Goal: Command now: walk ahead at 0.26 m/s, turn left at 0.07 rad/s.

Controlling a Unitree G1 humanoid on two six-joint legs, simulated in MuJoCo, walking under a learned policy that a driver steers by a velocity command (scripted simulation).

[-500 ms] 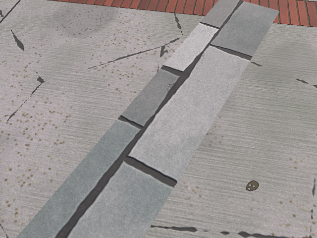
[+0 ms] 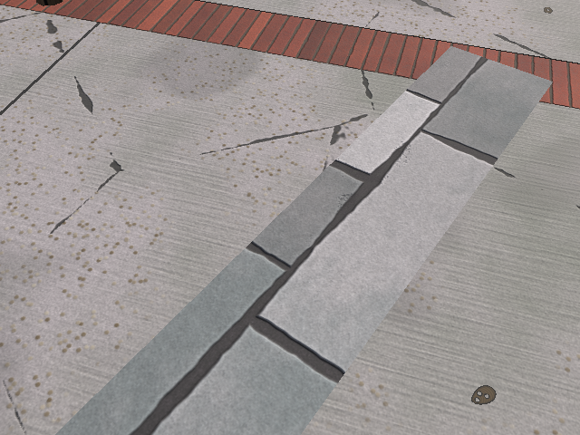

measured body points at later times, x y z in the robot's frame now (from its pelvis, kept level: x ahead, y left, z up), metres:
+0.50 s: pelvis +0.16 -0.05 +0.01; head +0.18 -0.07 +0.45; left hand +0.14 +0.22 -0.12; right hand +0.35 -0.30 -0.10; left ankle +0.33 +0.13 -0.68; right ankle +0.07 -0.13 -0.74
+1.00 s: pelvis +0.46 +0.00 +0.00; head +0.47 -0.01 +0.45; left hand +0.61 +0.26 -0.11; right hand +0.48 -0.28 -0.12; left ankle +0.43 +0.09 -0.74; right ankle +0.57 -0.19 -0.67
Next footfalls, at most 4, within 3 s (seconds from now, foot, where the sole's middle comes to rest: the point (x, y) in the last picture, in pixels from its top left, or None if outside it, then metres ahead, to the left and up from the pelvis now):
0.18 right None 0.11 -0.13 -0.78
0.68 left None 0.47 0.09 -0.78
1.24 right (372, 349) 0.74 -0.18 -0.78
1.72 left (334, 246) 1.08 -0.10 -0.78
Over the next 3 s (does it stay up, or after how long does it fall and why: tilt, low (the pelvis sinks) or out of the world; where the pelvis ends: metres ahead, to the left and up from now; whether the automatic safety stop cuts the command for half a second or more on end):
stays up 1.47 -0.38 0.01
